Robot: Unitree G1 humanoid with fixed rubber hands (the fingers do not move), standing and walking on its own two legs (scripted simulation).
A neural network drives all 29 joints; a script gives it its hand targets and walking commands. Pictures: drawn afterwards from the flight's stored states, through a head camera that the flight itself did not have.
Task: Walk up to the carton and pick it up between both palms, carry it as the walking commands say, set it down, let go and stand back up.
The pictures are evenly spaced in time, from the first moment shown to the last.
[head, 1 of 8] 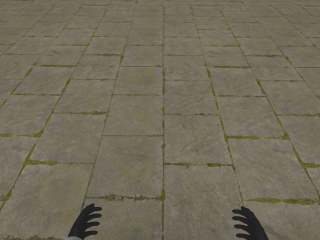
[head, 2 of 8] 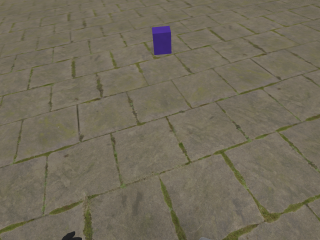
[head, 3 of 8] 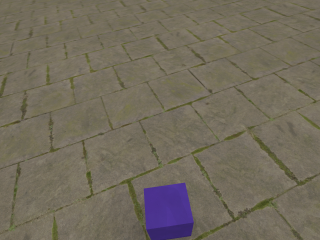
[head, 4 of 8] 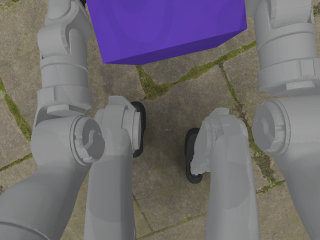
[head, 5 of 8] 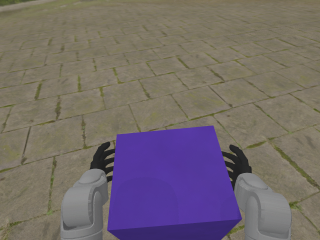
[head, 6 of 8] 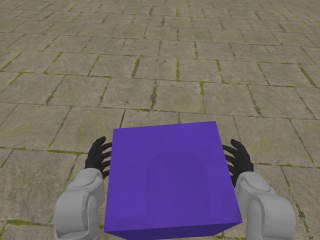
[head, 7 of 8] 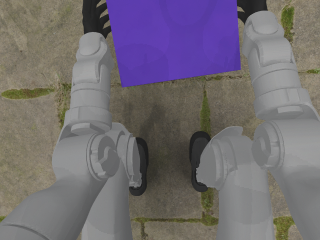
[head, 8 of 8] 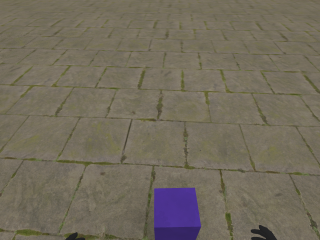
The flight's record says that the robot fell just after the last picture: no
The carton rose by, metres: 0.67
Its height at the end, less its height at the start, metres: +0.00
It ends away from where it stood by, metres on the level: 0.86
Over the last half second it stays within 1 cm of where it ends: yes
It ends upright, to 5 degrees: yes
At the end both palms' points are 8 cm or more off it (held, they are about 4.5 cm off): yes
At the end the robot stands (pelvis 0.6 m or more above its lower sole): yes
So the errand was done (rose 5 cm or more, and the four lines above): yes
